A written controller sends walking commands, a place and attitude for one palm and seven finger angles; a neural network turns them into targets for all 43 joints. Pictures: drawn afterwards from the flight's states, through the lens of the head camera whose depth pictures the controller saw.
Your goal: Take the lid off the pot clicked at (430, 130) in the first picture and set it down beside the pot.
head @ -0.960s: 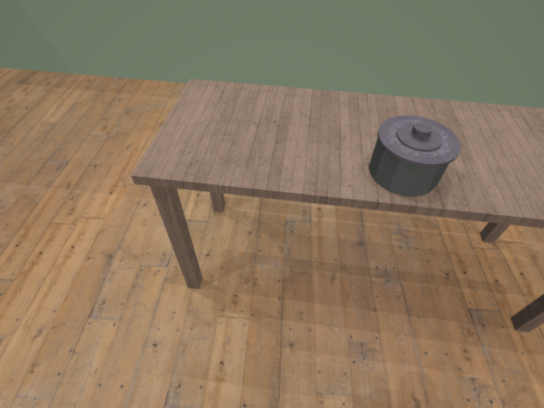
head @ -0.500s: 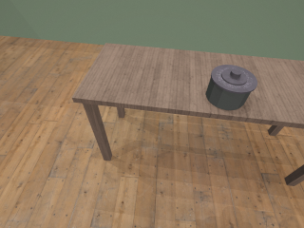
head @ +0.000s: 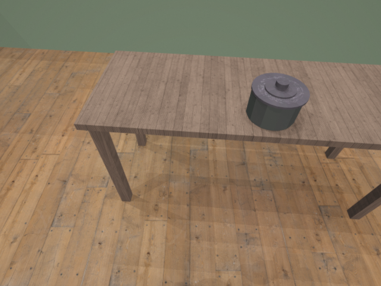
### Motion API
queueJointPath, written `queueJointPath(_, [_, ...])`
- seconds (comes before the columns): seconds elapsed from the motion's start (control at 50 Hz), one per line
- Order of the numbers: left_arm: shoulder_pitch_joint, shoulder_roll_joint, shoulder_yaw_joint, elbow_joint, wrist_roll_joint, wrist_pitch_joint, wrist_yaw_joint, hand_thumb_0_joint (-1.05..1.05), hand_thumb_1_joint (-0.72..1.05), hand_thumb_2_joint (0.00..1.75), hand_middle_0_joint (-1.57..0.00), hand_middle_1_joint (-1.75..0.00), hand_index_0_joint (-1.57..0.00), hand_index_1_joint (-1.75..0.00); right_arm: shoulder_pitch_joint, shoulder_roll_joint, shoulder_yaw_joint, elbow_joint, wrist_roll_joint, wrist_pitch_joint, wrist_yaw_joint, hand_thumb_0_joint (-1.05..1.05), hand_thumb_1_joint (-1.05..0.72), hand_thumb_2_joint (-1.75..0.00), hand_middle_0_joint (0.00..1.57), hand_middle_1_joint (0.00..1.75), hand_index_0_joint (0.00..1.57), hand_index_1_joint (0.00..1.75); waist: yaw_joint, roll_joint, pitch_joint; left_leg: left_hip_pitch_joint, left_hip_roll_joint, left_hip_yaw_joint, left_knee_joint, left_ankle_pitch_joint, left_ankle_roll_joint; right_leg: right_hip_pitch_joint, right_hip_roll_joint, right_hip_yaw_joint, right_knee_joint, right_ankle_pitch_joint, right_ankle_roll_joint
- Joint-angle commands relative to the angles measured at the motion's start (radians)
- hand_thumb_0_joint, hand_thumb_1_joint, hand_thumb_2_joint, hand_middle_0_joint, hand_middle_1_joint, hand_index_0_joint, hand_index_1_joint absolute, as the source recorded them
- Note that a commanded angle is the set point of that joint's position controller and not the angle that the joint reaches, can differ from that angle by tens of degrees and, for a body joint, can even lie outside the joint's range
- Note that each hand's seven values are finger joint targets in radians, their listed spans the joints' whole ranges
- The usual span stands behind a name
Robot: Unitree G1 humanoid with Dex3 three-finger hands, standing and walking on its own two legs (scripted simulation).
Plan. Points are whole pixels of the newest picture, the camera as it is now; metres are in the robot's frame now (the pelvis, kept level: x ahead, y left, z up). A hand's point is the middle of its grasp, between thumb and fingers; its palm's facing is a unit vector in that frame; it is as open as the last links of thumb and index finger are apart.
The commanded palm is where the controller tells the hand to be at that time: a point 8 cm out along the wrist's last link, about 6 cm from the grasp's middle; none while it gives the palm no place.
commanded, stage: walk to a spot facing it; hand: left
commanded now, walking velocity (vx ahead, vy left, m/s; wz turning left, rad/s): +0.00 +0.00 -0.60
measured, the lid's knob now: (282, 83) +0.73 -0.25 +0.02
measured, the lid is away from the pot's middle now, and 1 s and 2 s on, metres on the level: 0.00 0.00 0.00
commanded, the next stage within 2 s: none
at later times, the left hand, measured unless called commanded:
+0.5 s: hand out of the picture +0.07 +0.19 -0.16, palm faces -0.20 -0.95 -0.24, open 7.4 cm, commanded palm none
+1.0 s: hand (150, 260) +0.21 +0.12 -0.16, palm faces -0.57 -0.78 -0.26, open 7.4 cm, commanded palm none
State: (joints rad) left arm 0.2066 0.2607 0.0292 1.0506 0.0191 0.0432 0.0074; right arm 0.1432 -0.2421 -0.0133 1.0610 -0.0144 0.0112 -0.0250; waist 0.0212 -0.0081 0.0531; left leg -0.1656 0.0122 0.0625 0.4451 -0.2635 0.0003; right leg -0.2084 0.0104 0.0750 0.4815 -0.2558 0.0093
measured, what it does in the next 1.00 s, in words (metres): steps on the spot, turning right: left foot, then right foot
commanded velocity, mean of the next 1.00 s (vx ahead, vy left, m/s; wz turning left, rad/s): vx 0.00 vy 0.00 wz -0.60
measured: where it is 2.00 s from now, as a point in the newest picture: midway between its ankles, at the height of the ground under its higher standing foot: outside the picture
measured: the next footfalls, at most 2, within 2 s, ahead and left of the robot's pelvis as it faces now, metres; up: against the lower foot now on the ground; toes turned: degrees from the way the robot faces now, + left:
left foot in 0.58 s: +0.05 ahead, +0.14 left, +0.00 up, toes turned -20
right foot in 0.94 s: -0.04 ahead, -0.12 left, +0.00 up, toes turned -37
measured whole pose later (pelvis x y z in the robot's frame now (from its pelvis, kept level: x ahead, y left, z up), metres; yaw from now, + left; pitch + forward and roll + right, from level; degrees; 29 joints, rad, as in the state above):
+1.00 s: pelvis -0.01 +0.02 -0.02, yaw -35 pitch +0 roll -2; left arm 0.13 0.24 0.06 0.86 0.02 0.03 -0.02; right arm 0.25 -0.27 -0.05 0.93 -0.02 0.05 -0.02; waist -0.02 0.05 0.11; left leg -0.37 0.13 0.08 0.98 -0.52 -0.06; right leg -0.31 0.01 -0.03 0.61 -0.28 -0.01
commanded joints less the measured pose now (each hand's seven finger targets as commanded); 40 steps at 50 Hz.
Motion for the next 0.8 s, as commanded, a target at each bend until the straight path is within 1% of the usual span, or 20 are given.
queueJointPath(0.0, [0.020,0.111,0.041,-0.112,0.000,-0.002,-0.004,0.00,0.90,0.90,-0.20,-0.30,-0.20,-0.30,0.042,-0.191,-0.062,-0.087,0.000,-0.007,-0.020,0.00,-0.90,-0.90,0.20,0.30,0.20,0.30,-0.019,0.128,-0.032,0.033,0.253,-0.144,-0.070,0.201,0.087,-0.139,-0.014,-0.002,0.171,0.059,-0.009])
queueJointPath(0.04, [0.040,0.087,0.047,-0.132,0.001,0.002,-0.012,0.00,0.90,0.90,-0.20,-0.30,-0.20,-0.30,0.028,-0.195,-0.070,-0.108,-0.002,-0.011,-0.017,0.00,-0.90,-0.90,0.20,0.30,0.20,0.30,-0.007,0.182,-0.036,0.013,0.318,-0.150,-0.077,0.268,0.142,-0.147,-0.010,-0.054,0.279,-0.169,0.000])
queueJointPath(0.08, [0.099,0.076,0.056,-0.133,0.002,0.000,-0.019,0.00,0.90,0.90,-0.20,-0.30,-0.20,-0.30,-0.013,-0.182,-0.071,-0.130,-0.005,-0.009,-0.015,0.00,-0.90,-0.90,0.20,0.30,0.20,0.30,0.033,0.153,-0.023,-0.085,0.299,-0.076,0.030,0.274,0.115,-0.036,-0.035,-0.059,0.185,-0.124,-0.009])
queueJointPath(0.1, [0.160,0.103,0.065,-0.121,0.008,-0.011,-0.018,0.00,0.90,0.90,-0.20,-0.30,-0.20,-0.30,-0.029,-0.163,-0.071,-0.143,-0.001,-0.003,-0.013,0.00,-0.90,-0.90,0.20,0.30,0.20,0.30,0.065,0.020,-0.029,-0.161,0.210,0.007,0.227,0.165,0.047,0.047,-0.067,0.023,0.000,0.088,-0.029])
queueJointPath(0.12, [0.178,0.222,0.086,-0.127,0.020,-0.026,-0.001,0.00,0.90,0.90,-0.20,-0.30,-0.20,-0.30,0.005,-0.079,-0.058,-0.172,0.006,0.001,-0.006,0.00,-0.90,-0.90,0.20,0.30,0.20,0.30,0.046,-0.363,-0.050,-0.380,0.042,0.105,0.495,-0.230,-0.041,0.133,-0.319,0.415,-0.171,0.297,-0.115])
queueJointPath(0.14, [0.203,0.193,0.084,-0.125,-0.001,-0.027,0.011,0.00,0.90,0.90,-0.20,-0.30,-0.20,-0.30,-0.042,-0.107,-0.061,-0.184,0.003,0.012,-0.013,0.00,-0.90,-0.90,0.20,0.30,0.20,0.30,0.067,-0.280,-0.040,-0.365,0.024,-0.061,0.607,-0.310,-0.037,0.053,-0.336,0.470,-0.216,0.388,-0.174])
queueJointPath(0.16, [0.150,0.176,0.082,-0.136,0.000,-0.022,0.017,0.00,0.90,0.90,-0.20,-0.30,-0.20,-0.30,-0.053,-0.090,-0.064,-0.183,0.007,0.013,-0.014,0.00,-0.90,-0.90,0.20,0.30,0.20,0.30,0.035,-0.178,-0.010,-0.391,0.044,-0.105,0.680,-0.273,-0.035,0.021,-0.327,0.459,-0.207,0.294,-0.225])
queueJointPath(0.18, [0.089,0.151,0.078,-0.154,-0.002,-0.023,0.016,0.00,0.90,0.90,-0.20,-0.30,-0.20,-0.30,-0.036,-0.091,-0.064,-0.170,0.004,0.012,-0.011,0.00,-0.90,-0.90,0.20,0.30,0.20,0.30,0.006,-0.105,0.001,-0.397,0.064,-0.117,0.706,-0.209,-0.041,0.007,-0.290,0.405,-0.194,0.239,-0.233])
queueJointPath(0.22, [0.057,0.137,0.078,-0.177,-0.001,-0.030,0.016,0.00,0.90,0.90,-0.20,-0.30,-0.20,-0.30,-0.004,-0.077,-0.063,-0.158,-0.001,0.008,-0.004,0.00,-0.90,-0.90,0.20,0.30,0.20,0.30,-0.006,-0.059,-0.054,-0.354,0.070,-0.091,0.655,-0.156,-0.058,0.021,-0.241,0.326,-0.161,0.276,-0.216])
queueJointPath(0.26, [0.078,0.139,0.080,-0.175,0.000,-0.030,0.013,0.00,0.90,0.90,-0.20,-0.30,-0.20,-0.30,-0.007,-0.064,-0.062,-0.163,0.000,0.010,-0.004,0.00,-0.90,-0.90,0.20,0.30,0.20,0.30,0.000,-0.083,-0.079,-0.337,0.055,-0.079,0.595,-0.143,-0.065,0.049,-0.212,0.310,-0.153,0.306,-0.201])
queueJointPath(0.42, [0.097,0.158,0.094,-0.190,0.007,-0.017,0.009,0.00,0.90,0.90,-0.20,-0.30,-0.20,-0.30,-0.031,-0.064,-0.065,-0.211,0.011,-0.001,-0.011,0.00,-0.90,-0.90,0.20,0.30,0.20,0.30,0.024,-0.144,-0.114,-0.245,0.014,-0.078,0.355,-0.169,-0.061,0.059,-0.176,0.397,-0.123,0.340,-0.194])
queueJointPath(0.48, [0.041,0.162,0.098,-0.211,0.006,-0.011,0.008,0.00,0.90,0.90,-0.20,-0.30,-0.20,-0.30,0.036,-0.068,-0.065,-0.212,0.018,-0.012,-0.018,0.00,-0.90,-0.90,0.20,0.30,0.20,0.30,-0.009,-0.154,-0.138,-0.146,-0.008,-0.079,0.171,-0.129,-0.045,0.036,-0.151,0.424,-0.088,0.391,-0.162])
queueJointPath(0.52, [0.007,0.143,0.094,-0.226,-0.002,-0.005,0.004,0.00,0.90,0.90,-0.20,-0.30,-0.20,-0.30,0.124,-0.091,-0.068,-0.194,0.018,-0.021,-0.026,0.00,-0.90,-0.90,0.20,0.30,0.20,0.30,-0.048,-0.119,-0.154,0.098,0.025,-0.098,-0.050,0.003,-0.022,-0.141,-0.073,0.367,-0.006,0.253,-0.087])
queueJointPath(0.54, [-0.001,0.090,0.085,-0.250,-0.009,-0.001,-0.004,0.00,0.90,0.90,-0.20,-0.30,-0.20,-0.30,0.144,-0.170,-0.080,-0.203,0.006,-0.028,-0.030,0.00,-0.90,-0.90,0.20,0.30,0.20,0.30,-0.067,0.100,-0.144,0.204,0.217,-0.301,-0.170,-0.041,0.045,-0.327,0.047,0.237,0.142,0.024,-0.029])
queueJointPath(0.56, [-0.015,0.067,0.081,-0.274,-0.002,-0.005,-0.015,0.00,0.90,0.90,-0.20,-0.30,-0.20,-0.30,0.119,-0.236,-0.089,-0.228,-0.002,-0.023,-0.026,0.00,-0.90,-0.90,0.20,0.30,0.20,0.30,-0.050,0.281,-0.075,0.142,0.435,-0.480,-0.235,0.060,0.140,-0.441,0.102,0.043,0.381,-0.294,0.030])
queueJointPath(0.58, [-0.036,0.107,0.092,-0.269,0.013,-0.004,-0.019,0.00,0.90,0.90,-0.20,-0.30,-0.20,-0.30,0.089,-0.206,-0.075,-0.241,-0.009,-0.022,-0.023,0.00,-0.90,-0.90,0.20,0.30,0.20,0.30,-0.049,0.192,-0.029,0.011,0.454,-0.469,-0.227,0.094,0.186,-0.412,0.028,0.041,0.555,-0.281,0.046])
queueJointPath(0.6, [-0.024,0.110,0.100,-0.240,0.017,-0.001,-0.026,0.00,0.90,0.90,-0.20,-0.30,-0.20,-0.30,0.042,-0.158,-0.063,-0.242,-0.013,-0.025,-0.024,0.00,-0.90,-0.90,0.20,0.30,0.20,0.30,-0.014,0.144,-0.014,-0.027,0.367,-0.354,-0.195,0.189,0.167,-0.394,0.015,0.034,0.649,-0.216,0.053])
queueJointPath(0.66, [-0.001,0.075,0.080,-0.228,0.003,0.008,-0.043,0.00,0.90,0.90,-0.20,-0.30,-0.20,-0.30,0.007,-0.139,-0.051,-0.255,-0.012,-0.029,-0.025,0.00,-0.90,-0.90,0.20,0.30,0.20,0.30,0.007,0.159,-0.035,0.029,0.267,-0.120,-0.120,0.425,0.140,-0.391,-0.019,-0.030,0.655,-0.161,0.065])
queueJointPath(0.72, [-0.074,0.062,0.064,-0.253,-0.001,0.011,-0.046,0.00,0.90,0.90,-0.20,-0.30,-0.20,-0.30,0.087,-0.152,-0.061,-0.228,-0.011,-0.025,-0.021,0.00,-0.90,-0.90,0.20,0.30,0.20,0.30,-0.040,0.166,-0.039,0.086,0.281,-0.056,-0.081,0.542,0.143,-0.334,-0.035,-0.094,0.469,-0.166,0.064])
queueJointPath(0.78, [-0.114,0.050,0.054,-0.272,0.000,0.004,-0.049,0.00,0.90,0.90,-0.20,-0.30,-0.20,-0.30,0.131,-0.185,-0.075,-0.207,-0.014,-0.023,-0.011,0.00,-0.90,-0.90,0.20,0.30,0.20,0.30,-0.062,0.192,-0.056,0.082,0.312,-0.026,-0.045,0.564,0.134,-0.223,-0.033,-0.132,0.300,-0.163,0.044])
